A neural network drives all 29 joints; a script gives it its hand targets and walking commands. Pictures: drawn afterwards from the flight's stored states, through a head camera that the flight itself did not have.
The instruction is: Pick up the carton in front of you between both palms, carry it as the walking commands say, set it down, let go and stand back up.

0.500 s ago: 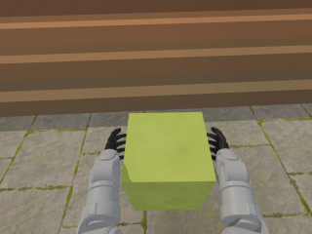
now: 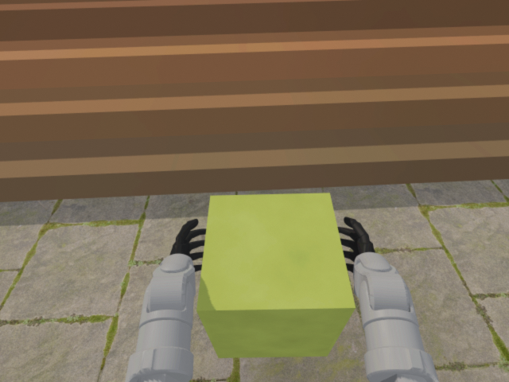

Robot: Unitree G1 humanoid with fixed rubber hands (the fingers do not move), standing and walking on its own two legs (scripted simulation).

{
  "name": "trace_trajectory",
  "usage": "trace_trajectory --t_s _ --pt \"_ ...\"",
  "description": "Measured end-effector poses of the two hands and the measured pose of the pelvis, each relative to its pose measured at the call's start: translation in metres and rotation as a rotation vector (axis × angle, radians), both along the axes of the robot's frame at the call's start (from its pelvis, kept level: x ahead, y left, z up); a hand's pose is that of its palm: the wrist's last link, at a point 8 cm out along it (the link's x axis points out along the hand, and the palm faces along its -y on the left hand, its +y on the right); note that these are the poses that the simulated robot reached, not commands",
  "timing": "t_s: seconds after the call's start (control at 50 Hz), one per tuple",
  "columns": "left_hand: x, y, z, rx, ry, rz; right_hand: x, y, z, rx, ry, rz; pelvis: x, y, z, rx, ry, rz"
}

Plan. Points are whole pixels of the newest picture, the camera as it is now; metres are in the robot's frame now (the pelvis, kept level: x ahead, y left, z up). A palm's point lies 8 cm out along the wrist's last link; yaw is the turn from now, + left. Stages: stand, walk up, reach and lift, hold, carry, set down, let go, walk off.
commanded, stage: reach and lift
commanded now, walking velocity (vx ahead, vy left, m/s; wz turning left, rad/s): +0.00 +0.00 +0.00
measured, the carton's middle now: (271, 279) +0.29 +0.00 -0.04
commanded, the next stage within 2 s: hold in 0.10 s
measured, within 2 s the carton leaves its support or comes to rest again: neither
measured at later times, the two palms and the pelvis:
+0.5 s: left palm (178, 264) +0.27 +0.15 +0.05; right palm (368, 264) +0.27 -0.15 +0.05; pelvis -0.01 +0.00 +0.00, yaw +0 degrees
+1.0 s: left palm (179, 259) +0.28 +0.15 +0.05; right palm (367, 259) +0.28 -0.15 +0.05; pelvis -0.01 +0.00 +0.00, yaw -1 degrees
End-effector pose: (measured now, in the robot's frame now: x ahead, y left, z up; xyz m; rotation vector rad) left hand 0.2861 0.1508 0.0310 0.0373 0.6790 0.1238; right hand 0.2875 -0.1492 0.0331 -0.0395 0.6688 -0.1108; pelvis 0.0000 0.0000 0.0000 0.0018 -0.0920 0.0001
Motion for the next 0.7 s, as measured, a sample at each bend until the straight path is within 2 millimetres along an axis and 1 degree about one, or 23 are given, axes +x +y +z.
trace_trajectory --t_s 0.14,0.28,0.46,0.58,0.7 --pt "-0.003 0.0 0.004 -0.002 -0.007 0.003 -0.002 0.0 0.004 0.002 -0.007 0.0 -0.001 -0.001 0.0 0.0 -0.01 0.002" --pt "-0.008 -0.001 0.018 -0.004 -0.035 0.001 -0.009 -0.001 0.018 0.004 -0.035 -0.006 -0.003 -0.001 0.001 -0.001 -0.031 0.002" --pt "-0.014 -0.001 0.016 -0.013 -0.01 0.004 -0.015 -0.001 0.015 0.014 -0.009 -0.015 -0.013 0.001 -0.001 -0.001 -0.05 0.0" --pt "-0.013 0.0 0.017 -0.021 -0.018 0.01 -0.015 0.0 0.017 0.021 -0.017 -0.021 -0.017 0.002 -0.001 -0.001 -0.05 -0.001" --pt "-0.011 0.0 0.017 -0.023 -0.021 0.011 -0.013 0.0 0.017 0.023 -0.02 -0.023 -0.016 0.002 -0.001 0.0 -0.048 -0.002"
